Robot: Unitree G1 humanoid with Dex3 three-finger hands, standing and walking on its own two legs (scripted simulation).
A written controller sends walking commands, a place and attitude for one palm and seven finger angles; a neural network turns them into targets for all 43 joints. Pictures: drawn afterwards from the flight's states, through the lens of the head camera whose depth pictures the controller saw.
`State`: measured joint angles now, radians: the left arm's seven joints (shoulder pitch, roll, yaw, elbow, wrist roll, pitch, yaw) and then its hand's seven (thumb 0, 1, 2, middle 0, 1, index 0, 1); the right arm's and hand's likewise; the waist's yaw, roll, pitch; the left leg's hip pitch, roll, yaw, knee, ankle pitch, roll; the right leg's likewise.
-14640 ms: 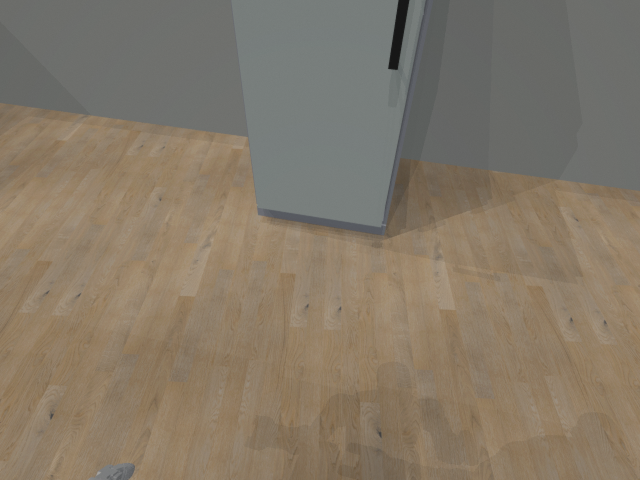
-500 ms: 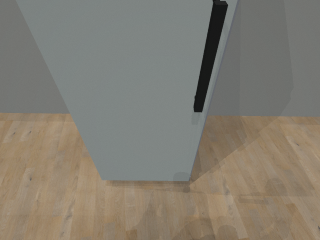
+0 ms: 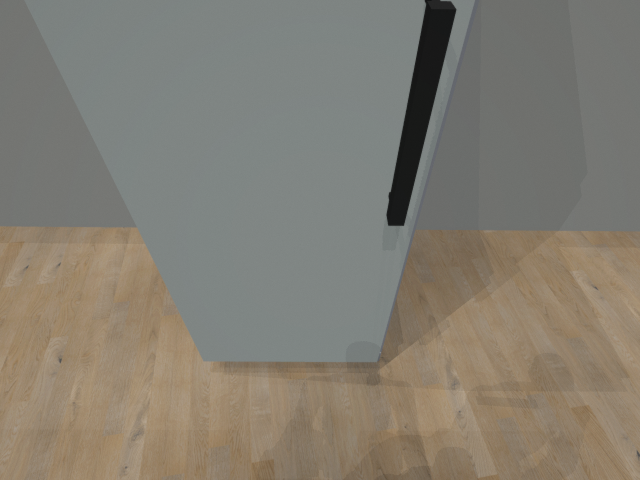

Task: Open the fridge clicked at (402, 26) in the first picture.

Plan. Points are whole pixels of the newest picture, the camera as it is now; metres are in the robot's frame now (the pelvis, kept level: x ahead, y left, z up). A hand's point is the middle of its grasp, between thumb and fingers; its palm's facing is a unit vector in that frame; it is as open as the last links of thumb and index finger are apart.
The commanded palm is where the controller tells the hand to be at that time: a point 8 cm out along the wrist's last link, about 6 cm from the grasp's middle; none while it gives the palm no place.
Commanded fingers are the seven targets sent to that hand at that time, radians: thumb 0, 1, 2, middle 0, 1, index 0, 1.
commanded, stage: look again from close up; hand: right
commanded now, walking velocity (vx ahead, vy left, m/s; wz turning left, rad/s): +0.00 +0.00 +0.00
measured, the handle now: (410, 127) +0.55 -0.10 +0.17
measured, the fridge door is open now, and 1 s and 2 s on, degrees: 0 0 0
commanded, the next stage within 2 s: shuffle to correct the standing spot in 0.02 s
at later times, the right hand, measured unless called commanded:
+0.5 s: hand out of the picture -0.01 -0.15 -0.19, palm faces +0.06 +0.99 -0.15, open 7.4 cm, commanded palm none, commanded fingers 0.00 -0.90 -0.90 0.20 0.30 0.20 0.30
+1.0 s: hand out of the picture +0.09 -0.18 -0.18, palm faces +0.04 +0.97 -0.25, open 7.3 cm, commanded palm none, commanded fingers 0.00 -0.90 -0.90 0.20 0.30 0.20 0.30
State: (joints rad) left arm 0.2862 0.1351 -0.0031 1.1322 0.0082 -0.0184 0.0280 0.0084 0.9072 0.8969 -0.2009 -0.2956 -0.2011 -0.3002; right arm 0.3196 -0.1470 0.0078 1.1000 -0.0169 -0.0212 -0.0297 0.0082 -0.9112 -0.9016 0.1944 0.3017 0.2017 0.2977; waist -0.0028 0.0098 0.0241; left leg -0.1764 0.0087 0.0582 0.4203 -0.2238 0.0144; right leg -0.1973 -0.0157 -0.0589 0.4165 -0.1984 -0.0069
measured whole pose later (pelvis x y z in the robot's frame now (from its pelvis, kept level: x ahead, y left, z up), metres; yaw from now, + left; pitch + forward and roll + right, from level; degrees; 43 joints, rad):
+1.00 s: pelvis +0.08 +0.01 +0.00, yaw +0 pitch +1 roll -1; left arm 0.22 0.15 0.05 1.03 0.01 0.00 0.05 0.01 0.92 0.90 -0.20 -0.30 -0.20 -0.30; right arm 0.29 -0.18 -0.04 1.01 -0.03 -0.01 -0.06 0.02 -0.92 -0.90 0.20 0.30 0.20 0.30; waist 0.00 0.02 0.05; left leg -0.17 0.02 0.08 0.55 -0.34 0.02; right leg -0.27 -0.03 -0.13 0.62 -0.26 0.00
